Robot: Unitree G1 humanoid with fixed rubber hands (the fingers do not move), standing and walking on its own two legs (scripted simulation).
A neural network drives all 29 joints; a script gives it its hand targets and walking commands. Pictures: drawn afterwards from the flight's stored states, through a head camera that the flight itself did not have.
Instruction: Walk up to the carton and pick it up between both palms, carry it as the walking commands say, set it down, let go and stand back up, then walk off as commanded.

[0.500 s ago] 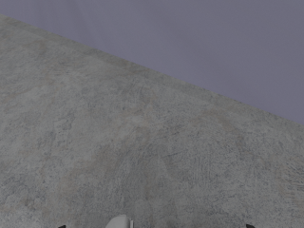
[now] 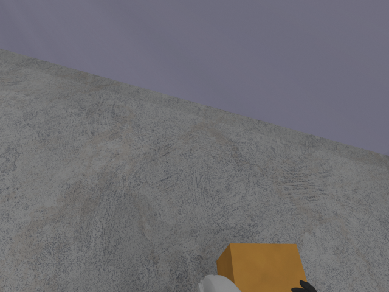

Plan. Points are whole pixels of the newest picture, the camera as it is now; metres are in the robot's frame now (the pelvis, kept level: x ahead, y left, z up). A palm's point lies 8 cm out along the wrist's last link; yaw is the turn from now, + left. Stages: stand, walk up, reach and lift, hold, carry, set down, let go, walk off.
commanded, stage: walk off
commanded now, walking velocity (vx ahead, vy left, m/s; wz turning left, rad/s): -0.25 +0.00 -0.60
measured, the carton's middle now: (257, 278) +0.27 -0.34 -0.63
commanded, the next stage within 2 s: stand in 1.86 s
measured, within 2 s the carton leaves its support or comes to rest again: neither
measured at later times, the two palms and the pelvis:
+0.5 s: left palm out of the picture +0.03 +0.21 -0.09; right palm out of the picture -0.16 -0.31 -0.13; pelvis -0.15 -0.03 +0.00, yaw -18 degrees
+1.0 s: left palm out of the picture -0.05 +0.26 -0.14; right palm out of the picture -0.31 -0.21 -0.09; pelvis -0.26 +0.07 +0.00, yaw -36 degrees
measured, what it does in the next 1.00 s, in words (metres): walks backwards, turning right: right foot, then left foot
